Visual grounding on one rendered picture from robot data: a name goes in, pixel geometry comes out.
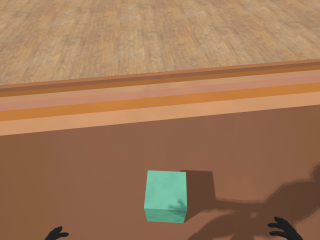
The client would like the left robot hand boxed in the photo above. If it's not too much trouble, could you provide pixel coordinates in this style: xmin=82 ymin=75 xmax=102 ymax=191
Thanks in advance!
xmin=44 ymin=226 xmax=69 ymax=240

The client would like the right robot hand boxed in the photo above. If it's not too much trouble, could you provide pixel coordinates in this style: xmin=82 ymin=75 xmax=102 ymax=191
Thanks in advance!
xmin=267 ymin=216 xmax=303 ymax=240

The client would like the carton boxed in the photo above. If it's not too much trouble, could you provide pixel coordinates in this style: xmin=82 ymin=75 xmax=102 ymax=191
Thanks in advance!
xmin=144 ymin=170 xmax=187 ymax=223

